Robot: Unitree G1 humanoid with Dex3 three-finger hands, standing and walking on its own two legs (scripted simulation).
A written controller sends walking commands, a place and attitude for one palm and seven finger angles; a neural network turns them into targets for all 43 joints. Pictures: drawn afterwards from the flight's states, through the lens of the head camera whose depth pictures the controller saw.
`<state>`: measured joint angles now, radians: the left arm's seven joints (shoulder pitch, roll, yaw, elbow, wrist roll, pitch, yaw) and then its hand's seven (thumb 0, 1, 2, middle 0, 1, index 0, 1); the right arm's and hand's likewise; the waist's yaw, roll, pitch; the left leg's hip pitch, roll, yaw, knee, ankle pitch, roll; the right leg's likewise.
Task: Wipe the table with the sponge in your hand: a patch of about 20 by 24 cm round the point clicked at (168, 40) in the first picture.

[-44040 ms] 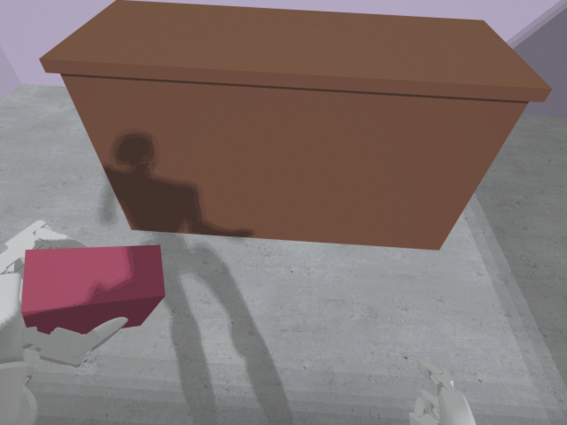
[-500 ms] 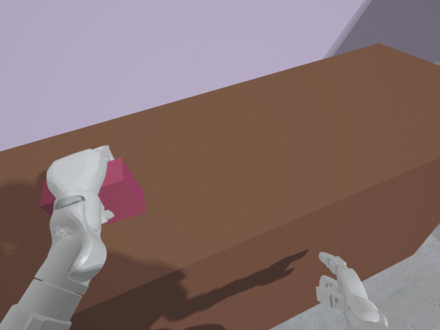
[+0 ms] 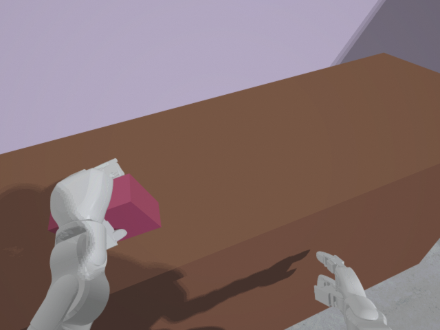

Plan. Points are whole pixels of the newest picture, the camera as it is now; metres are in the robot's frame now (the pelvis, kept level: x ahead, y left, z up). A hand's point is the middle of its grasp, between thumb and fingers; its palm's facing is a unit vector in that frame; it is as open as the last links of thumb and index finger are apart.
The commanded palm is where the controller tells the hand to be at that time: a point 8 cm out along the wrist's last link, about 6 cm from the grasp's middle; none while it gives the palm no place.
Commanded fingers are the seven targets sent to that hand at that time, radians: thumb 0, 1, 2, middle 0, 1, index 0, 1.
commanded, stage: slide across to the third lane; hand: left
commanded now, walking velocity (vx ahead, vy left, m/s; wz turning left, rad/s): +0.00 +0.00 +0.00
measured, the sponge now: (115, 218) +0.26 +0.23 +0.11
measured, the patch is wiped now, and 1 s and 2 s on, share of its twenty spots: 0.70 0.85 0.90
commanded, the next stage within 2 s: wipe forward along the third lane in 0.76 s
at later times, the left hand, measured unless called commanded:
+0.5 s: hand (134, 200) +0.27 +0.18 +0.16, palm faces +0.25 -0.21 -0.95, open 9.8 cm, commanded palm +0.23 +0.17 +0.20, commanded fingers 0.00 0.10 1.30 -1.20 -1.60 -1.20 -1.60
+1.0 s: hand (172, 196) +0.28 +0.12 +0.16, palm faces +0.21 -0.29 -0.94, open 9.8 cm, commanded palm +0.25 +0.14 +0.21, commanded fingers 0.00 0.10 1.30 -1.20 -1.60 -1.20 -1.60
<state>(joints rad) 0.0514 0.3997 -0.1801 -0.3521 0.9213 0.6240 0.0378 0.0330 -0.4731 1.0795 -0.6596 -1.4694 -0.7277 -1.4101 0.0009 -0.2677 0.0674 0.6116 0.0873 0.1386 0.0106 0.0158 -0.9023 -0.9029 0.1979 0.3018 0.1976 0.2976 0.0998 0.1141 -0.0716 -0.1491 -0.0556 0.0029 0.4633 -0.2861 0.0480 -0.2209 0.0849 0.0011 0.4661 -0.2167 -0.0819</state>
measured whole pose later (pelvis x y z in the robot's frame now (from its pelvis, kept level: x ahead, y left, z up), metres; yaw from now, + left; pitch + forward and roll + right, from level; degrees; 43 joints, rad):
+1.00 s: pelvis -0.02 -0.04 +0.00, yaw -1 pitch -4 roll +2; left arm -0.20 0.33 -0.35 -0.21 0.82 0.65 0.01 -0.01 -0.51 1.08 -0.72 -1.41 -0.80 -1.32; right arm -0.03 -0.25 0.07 0.63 0.08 0.16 0.00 0.02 -0.90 -0.90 0.20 0.30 0.20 0.30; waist 0.09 0.10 -0.05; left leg -0.10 -0.02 0.00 0.42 -0.24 0.01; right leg -0.18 0.12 0.00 0.42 -0.17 -0.13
